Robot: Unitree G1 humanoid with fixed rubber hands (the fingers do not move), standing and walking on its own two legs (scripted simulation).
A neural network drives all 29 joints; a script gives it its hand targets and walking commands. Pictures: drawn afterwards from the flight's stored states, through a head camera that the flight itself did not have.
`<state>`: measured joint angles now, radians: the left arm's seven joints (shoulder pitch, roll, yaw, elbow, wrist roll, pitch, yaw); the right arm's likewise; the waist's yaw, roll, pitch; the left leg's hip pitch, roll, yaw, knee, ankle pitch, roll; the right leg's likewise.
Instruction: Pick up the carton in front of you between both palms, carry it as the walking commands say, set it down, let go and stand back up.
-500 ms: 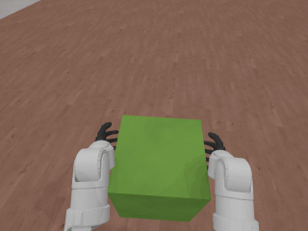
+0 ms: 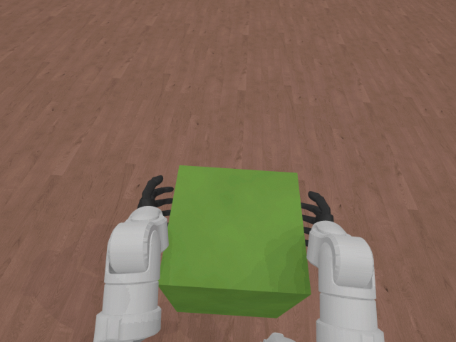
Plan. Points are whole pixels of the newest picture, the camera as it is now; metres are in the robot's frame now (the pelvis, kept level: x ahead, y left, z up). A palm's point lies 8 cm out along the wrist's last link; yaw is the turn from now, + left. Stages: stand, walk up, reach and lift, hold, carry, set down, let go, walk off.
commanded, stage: carry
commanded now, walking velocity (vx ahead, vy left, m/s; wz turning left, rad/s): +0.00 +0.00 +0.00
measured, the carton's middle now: (232, 248) +0.30 +0.00 -0.03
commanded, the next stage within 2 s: hold in 1.92 s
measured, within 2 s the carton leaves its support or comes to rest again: neither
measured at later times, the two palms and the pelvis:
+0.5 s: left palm (173, 132) +0.49 +0.13 +0.08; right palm (308, 143) +0.49 -0.15 +0.07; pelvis +0.20 -0.02 -0.02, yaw +2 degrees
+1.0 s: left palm (162, 155) +0.48 +0.16 +0.03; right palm (293, 165) +0.48 -0.13 +0.02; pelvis +0.20 +0.00 -0.02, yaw +2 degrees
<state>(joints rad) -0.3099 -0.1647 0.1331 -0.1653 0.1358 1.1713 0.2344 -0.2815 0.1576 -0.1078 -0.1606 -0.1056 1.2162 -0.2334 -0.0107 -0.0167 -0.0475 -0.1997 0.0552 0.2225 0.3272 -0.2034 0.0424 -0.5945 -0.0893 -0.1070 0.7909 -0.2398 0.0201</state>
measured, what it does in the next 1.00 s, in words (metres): walks ahead: right foot, then left foot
